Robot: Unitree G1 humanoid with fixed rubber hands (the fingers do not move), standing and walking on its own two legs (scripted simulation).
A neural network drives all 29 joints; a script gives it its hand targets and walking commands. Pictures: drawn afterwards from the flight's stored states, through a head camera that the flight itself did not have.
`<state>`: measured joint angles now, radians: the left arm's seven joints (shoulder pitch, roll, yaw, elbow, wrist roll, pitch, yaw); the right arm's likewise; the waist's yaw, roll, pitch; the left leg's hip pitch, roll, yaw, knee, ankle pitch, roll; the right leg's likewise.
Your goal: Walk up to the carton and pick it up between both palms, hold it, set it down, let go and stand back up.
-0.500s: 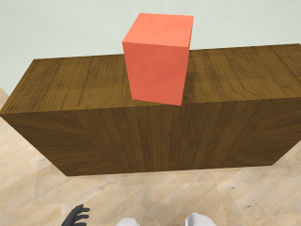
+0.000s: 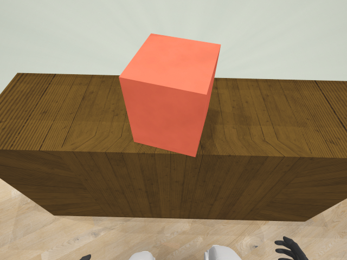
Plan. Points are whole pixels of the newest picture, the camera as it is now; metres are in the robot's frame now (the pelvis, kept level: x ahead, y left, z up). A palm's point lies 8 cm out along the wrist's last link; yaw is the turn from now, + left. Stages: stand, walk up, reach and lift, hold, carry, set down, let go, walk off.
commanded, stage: walk up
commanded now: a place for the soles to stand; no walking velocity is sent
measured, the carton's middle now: (173, 97) +0.53 +0.03 +0.05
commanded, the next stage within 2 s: none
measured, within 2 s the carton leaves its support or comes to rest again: neither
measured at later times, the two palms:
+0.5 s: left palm (91, 233) +0.18 +0.22 -0.05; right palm (312, 255) +0.15 -0.29 -0.09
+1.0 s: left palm out of the picture +0.07 +0.31 -0.08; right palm (294, 256) +0.15 -0.25 -0.09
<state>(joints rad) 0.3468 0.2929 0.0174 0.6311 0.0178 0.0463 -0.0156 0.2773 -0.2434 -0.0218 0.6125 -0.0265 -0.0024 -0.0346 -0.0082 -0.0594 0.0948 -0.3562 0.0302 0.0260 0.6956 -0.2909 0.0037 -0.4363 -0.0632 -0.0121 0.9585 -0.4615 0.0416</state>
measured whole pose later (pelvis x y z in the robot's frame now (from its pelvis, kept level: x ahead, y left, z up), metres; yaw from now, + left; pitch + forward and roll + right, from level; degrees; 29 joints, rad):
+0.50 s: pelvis +0.03 -0.04 +0.02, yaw +0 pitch -1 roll +0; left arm 0.22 0.29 -0.01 0.56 -0.01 0.00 -0.01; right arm 0.21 -0.30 0.00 0.69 0.00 0.02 0.02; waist -0.01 0.04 0.05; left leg -0.26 0.05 -0.01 0.55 -0.27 -0.05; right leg -0.29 -0.02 -0.03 0.58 -0.27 0.00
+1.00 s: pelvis +0.03 +0.02 +0.01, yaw +2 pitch -2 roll -1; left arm 0.40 0.29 0.06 0.69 0.07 -0.03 0.06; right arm 0.28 -0.33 -0.07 0.64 -0.07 0.07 0.09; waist 0.01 0.06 0.06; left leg -0.45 0.08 0.01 0.91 -0.43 -0.01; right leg -0.25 -0.08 -0.04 0.56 -0.29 -0.01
